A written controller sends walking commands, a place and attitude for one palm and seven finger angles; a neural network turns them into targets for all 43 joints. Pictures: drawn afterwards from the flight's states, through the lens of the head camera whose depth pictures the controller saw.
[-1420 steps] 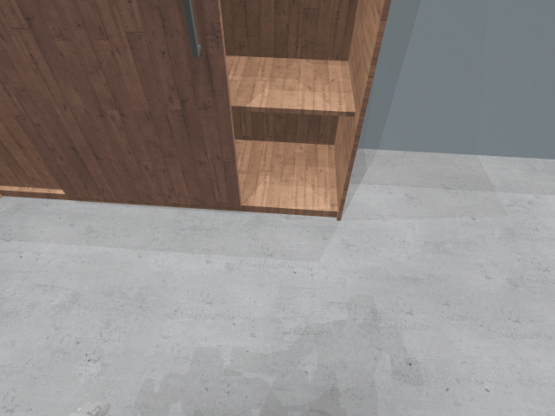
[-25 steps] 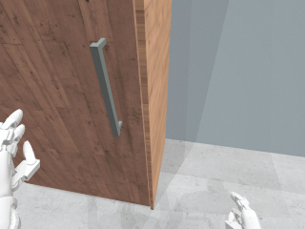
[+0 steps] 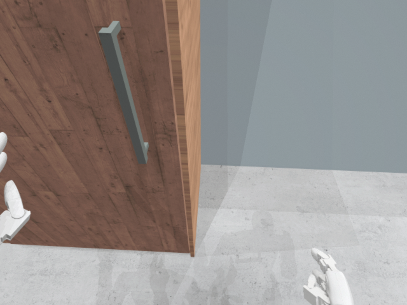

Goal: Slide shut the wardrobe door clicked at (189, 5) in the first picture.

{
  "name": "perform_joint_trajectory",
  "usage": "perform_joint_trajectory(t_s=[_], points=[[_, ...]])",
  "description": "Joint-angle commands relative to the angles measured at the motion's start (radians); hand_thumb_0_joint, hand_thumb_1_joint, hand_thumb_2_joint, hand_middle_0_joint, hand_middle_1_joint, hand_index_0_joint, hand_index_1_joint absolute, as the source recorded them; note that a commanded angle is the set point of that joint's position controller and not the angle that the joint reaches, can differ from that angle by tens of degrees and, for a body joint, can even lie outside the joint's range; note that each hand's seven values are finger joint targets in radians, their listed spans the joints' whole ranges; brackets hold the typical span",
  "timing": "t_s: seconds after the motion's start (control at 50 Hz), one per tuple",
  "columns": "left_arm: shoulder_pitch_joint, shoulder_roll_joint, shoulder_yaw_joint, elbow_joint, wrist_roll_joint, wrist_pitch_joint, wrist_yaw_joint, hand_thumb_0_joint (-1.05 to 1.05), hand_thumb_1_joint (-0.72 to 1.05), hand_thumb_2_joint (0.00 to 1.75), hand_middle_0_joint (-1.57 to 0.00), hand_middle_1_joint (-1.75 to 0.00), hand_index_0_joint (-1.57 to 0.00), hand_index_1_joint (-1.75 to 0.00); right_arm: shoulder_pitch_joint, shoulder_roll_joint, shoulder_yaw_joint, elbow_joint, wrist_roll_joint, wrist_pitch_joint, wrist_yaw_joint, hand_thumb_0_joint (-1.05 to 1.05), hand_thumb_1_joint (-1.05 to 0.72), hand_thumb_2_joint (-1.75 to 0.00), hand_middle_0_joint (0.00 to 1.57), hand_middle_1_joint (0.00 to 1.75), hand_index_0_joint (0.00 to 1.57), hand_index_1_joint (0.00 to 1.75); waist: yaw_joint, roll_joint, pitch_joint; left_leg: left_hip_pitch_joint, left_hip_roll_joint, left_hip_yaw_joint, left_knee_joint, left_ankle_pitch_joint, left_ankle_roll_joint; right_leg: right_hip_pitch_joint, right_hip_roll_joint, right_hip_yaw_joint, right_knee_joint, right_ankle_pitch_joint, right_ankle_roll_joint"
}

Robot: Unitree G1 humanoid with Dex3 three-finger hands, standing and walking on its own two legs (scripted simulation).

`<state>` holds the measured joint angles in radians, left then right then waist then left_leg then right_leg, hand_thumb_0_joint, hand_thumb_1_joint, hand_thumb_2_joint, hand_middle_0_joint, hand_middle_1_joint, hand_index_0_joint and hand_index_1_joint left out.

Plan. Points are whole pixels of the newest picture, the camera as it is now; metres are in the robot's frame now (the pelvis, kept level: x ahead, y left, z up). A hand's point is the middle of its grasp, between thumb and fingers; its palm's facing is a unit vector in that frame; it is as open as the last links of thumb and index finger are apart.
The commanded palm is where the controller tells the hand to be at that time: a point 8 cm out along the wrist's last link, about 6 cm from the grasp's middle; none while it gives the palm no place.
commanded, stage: step back with the hand held close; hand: left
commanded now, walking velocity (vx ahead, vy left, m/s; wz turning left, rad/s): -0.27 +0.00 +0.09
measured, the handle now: (131, 105) +0.43 +0.17 +0.18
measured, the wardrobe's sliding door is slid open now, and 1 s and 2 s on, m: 0.00 0.00 0.00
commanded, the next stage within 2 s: stop stepping back and stand still in 0.72 s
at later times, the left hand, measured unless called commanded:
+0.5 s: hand out of the picture +0.11 +0.26 +0.17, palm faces +0.57 -0.70 -0.42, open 7.4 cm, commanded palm +0.04 +0.29 +0.19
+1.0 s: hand out of the picture -0.05 +0.22 +0.19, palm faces +0.64 -0.67 -0.37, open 7.4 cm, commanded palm -0.13 +0.25 +0.19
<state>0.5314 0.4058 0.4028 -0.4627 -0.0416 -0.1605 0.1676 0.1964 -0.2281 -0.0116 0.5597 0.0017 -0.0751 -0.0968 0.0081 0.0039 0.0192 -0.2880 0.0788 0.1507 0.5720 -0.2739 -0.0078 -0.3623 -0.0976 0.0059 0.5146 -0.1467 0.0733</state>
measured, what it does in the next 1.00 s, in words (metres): walks backwards: left foot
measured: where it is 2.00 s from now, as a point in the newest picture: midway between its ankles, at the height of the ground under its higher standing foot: outside the picture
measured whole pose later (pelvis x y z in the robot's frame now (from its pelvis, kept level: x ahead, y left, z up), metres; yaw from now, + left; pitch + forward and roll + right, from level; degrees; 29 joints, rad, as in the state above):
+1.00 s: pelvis -0.22 -0.07 -0.04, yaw +10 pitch -5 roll +0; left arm 0.33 0.40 0.45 -0.43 -0.05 -0.23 0.16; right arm 0.19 -0.18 -0.03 0.63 0.01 -0.17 -0.04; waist -0.01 0.03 0.06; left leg -0.55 0.15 0.08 0.77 -0.20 -0.02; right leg -0.61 0.06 0.02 1.40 -0.47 0.04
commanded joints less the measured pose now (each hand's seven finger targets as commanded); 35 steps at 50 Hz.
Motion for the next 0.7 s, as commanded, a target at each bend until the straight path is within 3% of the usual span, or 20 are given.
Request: perform_joint_trajectory(t_s=[0.0, 0.1, 0.2, 0.26, 0.28, 0.36, 0.38, 0.44, 0.52, 0.56, 0.58, 0.62, 0.68], points=[[-0.038, 0.141, 0.132, -0.192, 0.009, -0.085, 0.028, 0.0, 0.9, 0.9, -0.2, -0.3, -0.2, -0.3, -0.08, -0.123, -0.038, -0.149, -0.004, -0.073, -0.015, 0.0, -0.9, -0.9, 0.2, 0.3, 0.2, 0.3, 0.013, 0.086, -0.117, -0.213, 0.038, -0.062, -0.169, -0.064, 0.033, 0.2, 0.065, -0.028, 0.061, 0.127, -0.037], [-0.116, 0.139, 0.124, -0.197, 0.027, -0.125, 0.036, 0.0, 0.9, 0.9, -0.2, -0.3, -0.2, -0.3, -0.058, -0.125, -0.033, -0.135, -0.003, -0.109, -0.023, 0.0, -0.9, -0.9, 0.2, 0.3, 0.2, 0.3, 0.0, 0.064, -0.069, -0.328, 0.028, -0.089, -0.17, -0.343, 0.048, 0.171, 0.059, 0.005, 0.048, -0.024, -0.045], [-0.167, 0.137, 0.126, -0.193, 0.04, -0.159, 0.042, 0.0, 0.9, 0.9, -0.2, -0.3, -0.2, -0.3, -0.042, -0.126, -0.031, -0.12, -0.006, -0.142, -0.023, 0.0, -0.9, -0.9, 0.2, 0.3, 0.2, 0.3, -0.004, 0.089, -0.057, -0.383, 0.035, -0.117, -0.173, -0.443, 0.058, 0.154, 0.069, 0.014, 0.057, -0.154, -0.048], [-0.152, 0.145, 0.145, -0.192, 0.044, -0.176, 0.045, 0.0, 0.9, 0.9, -0.2, -0.3, -0.2, -0.3, -0.038, -0.124, -0.032, -0.114, -0.006, -0.162, -0.018, 0.0, -0.9, -0.9, 0.2, 0.3, 0.2, 0.3, -0.001, 0.102, -0.074, -0.399, 0.027, -0.13, -0.154, -0.446, 0.063, 0.168, 0.078, 0.036, 0.074, -0.129, -0.054], [-0.133, 0.165, 0.161, -0.176, 0.042, -0.179, 0.047, 0.0, 0.9, 0.9, -0.2, -0.3, -0.2, -0.3, -0.042, -0.125, -0.036, -0.116, -0.006, -0.164, -0.019, 0.0, -0.9, -0.9, 0.2, 0.3, 0.2, 0.3, 0.0, 0.078, -0.073, -0.395, 0.019, -0.13, -0.137, -0.452, 0.059, 0.149, 0.075, 0.052, 0.057, -0.149, -0.059], [-0.123, 0.145, 0.149, -0.183, 0.026, -0.187, 0.042, 0.0, 0.9, 0.9, -0.2, -0.3, -0.2, -0.3, -0.025, -0.113, -0.033, -0.094, -0.011, -0.173, -0.008, 0.0, -0.9, -0.9, 0.2, 0.3, 0.2, 0.3, -0.008, -0.011, -0.088, -0.29, -0.028, -0.104, -0.051, -0.357, 0.033, 0.045, 0.033, 0.119, -0.024, -0.163, -0.083], [-0.14, 0.161, 0.161, -0.195, 0.026, -0.189, 0.043, 0.0, 0.9, 0.9, -0.2, -0.3, -0.2, -0.3, -0.031, -0.119, -0.036, -0.09, -0.013, -0.173, -0.009, 0.0, -0.9, -0.9, 0.2, 0.3, 0.2, 0.3, -0.008, -0.012, -0.094, -0.276, -0.025, -0.111, -0.059, -0.359, 0.03, 0.031, 0.033, 0.116, -0.033, -0.188, -0.082], [-0.144, 0.135, 0.142, -0.169, 0.028, -0.187, 0.043, 0.0, 0.9, 0.9, -0.2, -0.3, -0.2, -0.3, -0.038, -0.123, -0.037, -0.092, -0.01, -0.173, -0.01, 0.0, -0.9, -0.9, 0.2, 0.3, 0.2, 0.3, -0.008, 0.013, -0.084, -0.351, -0.001, -0.137, -0.096, -0.417, 0.049, 0.067, 0.054, 0.104, 0.012, -0.21, -0.068], [-0.143, 0.148, 0.166, -0.194, 0.039, -0.197, 0.041, 0.0, 0.9, 0.9, -0.2, -0.3, -0.2, -0.3, -0.052, -0.131, -0.046, -0.102, -0.007, -0.175, -0.008, 0.0, -0.9, -0.9, 0.2, 0.3, 0.2, 0.3, -0.002, 0.094, -0.101, -0.45, 0.036, -0.184, -0.132, -0.497, 0.075, 0.134, 0.087, 0.088, 0.132, -0.192, -0.062], [-0.112, 0.158, 0.187, -0.21, 0.038, -0.202, 0.036, 0.0, 0.9, 0.9, -0.2, -0.3, -0.2, -0.3, -0.055, -0.125, -0.051, -0.106, -0.007, -0.181, -0.005, 0.0, -0.9, -0.9, 0.2, 0.3, 0.2, 0.3, 0.002, 0.103, -0.123, -0.44, 0.051, -0.193, -0.12, -0.468, 0.082, 0.13, 0.1, 0.084, 0.196, -0.121, -0.065], [-0.106, 0.175, 0.207, -0.219, 0.037, -0.204, 0.034, 0.0, 0.9, 0.9, -0.2, -0.3, -0.2, -0.3, -0.065, -0.129, -0.056, -0.108, -0.008, -0.181, -0.003, 0.0, -0.9, -0.9, 0.2, 0.3, 0.2, 0.3, 0.003, 0.121, -0.13, -0.457, 0.06, -0.195, -0.118, -0.493, 0.082, 0.137, 0.105, 0.091, 0.217, -0.144, -0.066], [-0.078, 0.172, 0.22, -0.23, 0.036, -0.209, 0.031, 0.0, 0.9, 0.9, -0.2, -0.3, -0.2, -0.3, -0.061, -0.123, -0.058, -0.111, -0.01, -0.189, 0.001, 0.0, -0.9, -0.9, 0.2, 0.3, 0.2, 0.3, 0.004, 0.103, -0.124, -0.48, 0.055, -0.174, -0.076, -0.519, 0.085, 0.118, 0.104, 0.132, 0.225, -0.157, -0.075], [-0.09, 0.185, 0.234, -0.229, 0.027, -0.208, 0.024, 0.0, 0.9, 0.9, -0.2, -0.3, -0.2, -0.3, -0.055, -0.119, -0.065, -0.096, -0.015, -0.194, 0.007, 0.0, -0.9, -0.9, 0.2, 0.3, 0.2, 0.3, -0.004, 0.006, -0.093, -0.389, -0.003, -0.121, 0.071, -0.529, 0.056, -0.072, 0.061, 0.265, 0.087, -0.301, -0.113]])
